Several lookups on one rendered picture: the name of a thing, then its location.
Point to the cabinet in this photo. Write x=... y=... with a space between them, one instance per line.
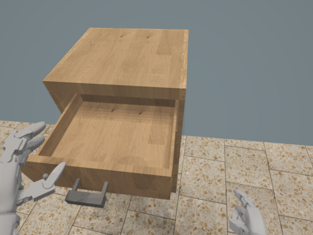
x=129 y=62

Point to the robot left hand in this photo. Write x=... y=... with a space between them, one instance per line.
x=16 y=149

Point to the robot right hand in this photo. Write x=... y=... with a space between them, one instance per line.
x=252 y=220

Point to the robot left forearm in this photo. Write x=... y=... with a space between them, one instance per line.
x=8 y=223

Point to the handle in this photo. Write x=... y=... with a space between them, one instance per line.
x=86 y=198

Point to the drawer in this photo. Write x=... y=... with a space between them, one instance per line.
x=126 y=141

